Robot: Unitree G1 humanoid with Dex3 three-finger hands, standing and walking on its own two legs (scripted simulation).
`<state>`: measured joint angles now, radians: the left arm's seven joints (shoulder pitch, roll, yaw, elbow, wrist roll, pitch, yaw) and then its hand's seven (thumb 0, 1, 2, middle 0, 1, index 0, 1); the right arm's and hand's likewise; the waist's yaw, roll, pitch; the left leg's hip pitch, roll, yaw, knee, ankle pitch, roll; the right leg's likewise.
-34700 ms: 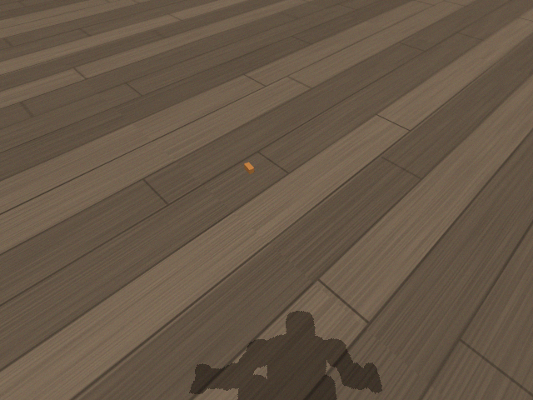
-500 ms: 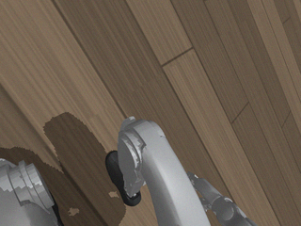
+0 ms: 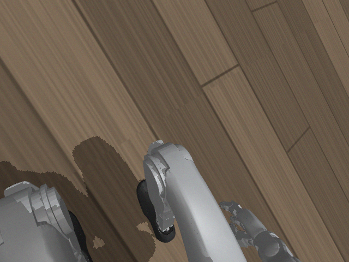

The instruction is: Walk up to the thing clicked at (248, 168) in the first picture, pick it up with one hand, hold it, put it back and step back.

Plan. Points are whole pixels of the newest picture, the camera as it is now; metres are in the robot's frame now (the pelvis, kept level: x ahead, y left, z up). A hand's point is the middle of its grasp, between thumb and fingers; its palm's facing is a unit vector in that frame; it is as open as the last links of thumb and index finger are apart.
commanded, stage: approach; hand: left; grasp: from above
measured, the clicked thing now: out of the picture +0.50 +0.43 -0.31
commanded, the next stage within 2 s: none
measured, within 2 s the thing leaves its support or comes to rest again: neither
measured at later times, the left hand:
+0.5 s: hand out of the picture +0.45 +0.39 -0.19, palm faces -0.38 -0.10 -0.92, open 12.4 cm
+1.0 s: hand out of the picture +0.45 +0.42 -0.19, palm faces -0.55 -0.19 -0.81, open 11.8 cm
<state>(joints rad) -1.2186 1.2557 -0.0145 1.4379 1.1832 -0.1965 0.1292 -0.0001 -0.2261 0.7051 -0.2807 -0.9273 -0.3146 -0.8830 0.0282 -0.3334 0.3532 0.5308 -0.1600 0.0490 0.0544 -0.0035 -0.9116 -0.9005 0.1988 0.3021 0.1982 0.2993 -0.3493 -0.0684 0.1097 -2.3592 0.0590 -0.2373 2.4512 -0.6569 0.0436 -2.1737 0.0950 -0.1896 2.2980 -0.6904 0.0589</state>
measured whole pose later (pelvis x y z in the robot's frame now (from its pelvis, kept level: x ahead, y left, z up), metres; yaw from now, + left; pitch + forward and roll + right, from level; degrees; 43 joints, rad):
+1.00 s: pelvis +0.00 +0.00 +0.00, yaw +1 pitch +29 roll -16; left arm -1.12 1.27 0.10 1.37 1.17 -0.42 0.03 0.00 -0.14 0.62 -0.36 -0.87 -0.40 -0.81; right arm 0.05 -0.34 0.38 0.56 -0.19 0.10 0.03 0.00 -0.91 -0.90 0.20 0.30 0.20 0.30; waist -0.31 -0.13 0.22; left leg -2.35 0.04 -0.25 2.46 -0.65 0.03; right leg -2.16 0.08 -0.20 2.30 -0.69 0.05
